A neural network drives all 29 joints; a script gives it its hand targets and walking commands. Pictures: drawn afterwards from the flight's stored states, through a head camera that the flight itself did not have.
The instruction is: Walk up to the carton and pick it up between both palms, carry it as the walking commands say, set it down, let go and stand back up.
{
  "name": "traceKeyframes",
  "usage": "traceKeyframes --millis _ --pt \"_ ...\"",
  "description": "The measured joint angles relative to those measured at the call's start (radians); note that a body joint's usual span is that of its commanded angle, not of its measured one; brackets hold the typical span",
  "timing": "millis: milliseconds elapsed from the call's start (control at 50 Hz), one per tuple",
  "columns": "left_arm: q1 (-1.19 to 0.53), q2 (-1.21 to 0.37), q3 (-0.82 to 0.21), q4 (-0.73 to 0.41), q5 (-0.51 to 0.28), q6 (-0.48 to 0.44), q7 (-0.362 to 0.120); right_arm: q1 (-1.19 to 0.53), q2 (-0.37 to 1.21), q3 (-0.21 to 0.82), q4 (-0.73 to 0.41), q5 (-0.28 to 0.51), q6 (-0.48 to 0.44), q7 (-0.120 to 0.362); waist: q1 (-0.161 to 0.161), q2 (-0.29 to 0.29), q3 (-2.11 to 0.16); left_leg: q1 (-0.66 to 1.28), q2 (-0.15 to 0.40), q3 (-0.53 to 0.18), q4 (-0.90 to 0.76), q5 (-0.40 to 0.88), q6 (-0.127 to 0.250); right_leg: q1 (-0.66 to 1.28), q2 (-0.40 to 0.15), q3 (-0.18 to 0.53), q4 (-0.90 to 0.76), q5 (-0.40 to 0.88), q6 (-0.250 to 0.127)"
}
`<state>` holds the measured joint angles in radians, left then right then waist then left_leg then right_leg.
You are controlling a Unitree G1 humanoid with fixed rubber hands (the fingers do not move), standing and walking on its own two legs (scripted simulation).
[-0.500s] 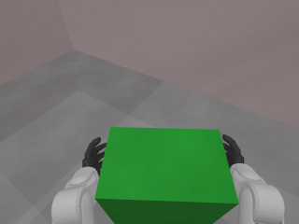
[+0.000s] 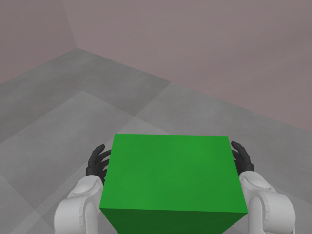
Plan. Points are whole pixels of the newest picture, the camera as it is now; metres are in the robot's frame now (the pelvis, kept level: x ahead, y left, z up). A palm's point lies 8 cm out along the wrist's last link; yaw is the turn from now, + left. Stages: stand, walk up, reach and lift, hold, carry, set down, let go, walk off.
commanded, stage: carry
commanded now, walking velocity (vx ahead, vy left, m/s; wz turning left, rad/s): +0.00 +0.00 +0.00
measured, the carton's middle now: (168, 196) +0.22 +0.00 +0.02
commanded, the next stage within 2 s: none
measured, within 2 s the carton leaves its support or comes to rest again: neither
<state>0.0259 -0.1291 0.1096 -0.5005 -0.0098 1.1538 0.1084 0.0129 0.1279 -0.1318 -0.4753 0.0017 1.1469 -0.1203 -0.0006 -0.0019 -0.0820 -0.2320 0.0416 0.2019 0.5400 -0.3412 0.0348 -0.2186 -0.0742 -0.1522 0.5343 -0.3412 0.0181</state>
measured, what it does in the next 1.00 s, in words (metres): walks backwards, turning left: left foot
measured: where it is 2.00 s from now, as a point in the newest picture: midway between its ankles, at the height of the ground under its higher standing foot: outside the picture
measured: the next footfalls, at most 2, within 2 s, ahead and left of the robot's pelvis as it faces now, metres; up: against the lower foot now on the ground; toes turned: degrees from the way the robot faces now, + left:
left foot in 0.80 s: -0.10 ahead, +0.10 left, +0.00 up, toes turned +18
right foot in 1.16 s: -0.24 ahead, -0.14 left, +0.00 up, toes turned +16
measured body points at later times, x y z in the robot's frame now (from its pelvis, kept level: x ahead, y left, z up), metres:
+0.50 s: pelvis -0.08 -0.01 -0.02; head -0.07 -0.01 +0.43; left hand +0.16 +0.17 +0.06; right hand +0.18 -0.15 +0.06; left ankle -0.03 +0.08 -0.73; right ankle -0.04 -0.12 -0.73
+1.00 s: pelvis -0.20 -0.01 -0.01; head -0.19 +0.01 +0.44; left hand -0.03 +0.22 +0.05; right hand +0.08 -0.09 +0.06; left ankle -0.14 +0.09 -0.73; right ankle -0.19 -0.15 -0.66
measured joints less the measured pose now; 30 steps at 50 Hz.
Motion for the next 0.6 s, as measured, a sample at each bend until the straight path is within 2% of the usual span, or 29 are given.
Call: traceKeyframes --millis 200,400,600 --pt "-0.023 0.002 0.006 0.062 0.007 -0.011 -0.003 -0.012 -0.001 -0.008 0.055 -0.011 -0.016 0.003 0.004 -0.009 -0.005 0.000 -0.004 0.003 -0.032 0.045 0.007 -0.004 0.000 0.001 -0.024 0.042 -0.004" --pt "-0.016 0.001 -0.001 -0.020 -0.007 0.001 -0.001 -0.008 0.000 -0.001 -0.036 -0.004 0.007 0.002 -0.007 0.003 0.040 -0.124 -0.007 -0.038 0.103 0.035 0.019 -0.107 -0.027 -0.034 0.114 0.013 -0.010" --pt "0.022 -0.002 -0.006 -0.051 -0.019 0.004 -0.001 0.028 0.002 0.012 -0.080 -0.009 0.022 0.002 0.025 0.028 0.083 -0.230 -0.016 -0.108 0.153 0.096 0.015 -0.173 -0.042 -0.107 0.158 0.043 -0.039"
